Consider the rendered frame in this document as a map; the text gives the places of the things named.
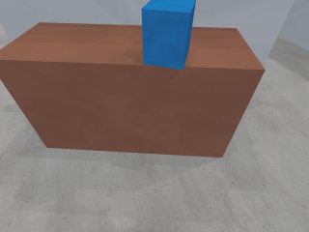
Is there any pedestal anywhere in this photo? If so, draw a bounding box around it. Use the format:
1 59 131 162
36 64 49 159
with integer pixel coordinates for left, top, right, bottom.
0 22 265 158

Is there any carton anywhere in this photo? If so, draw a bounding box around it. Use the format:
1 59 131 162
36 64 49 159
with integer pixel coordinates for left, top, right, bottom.
141 0 196 70

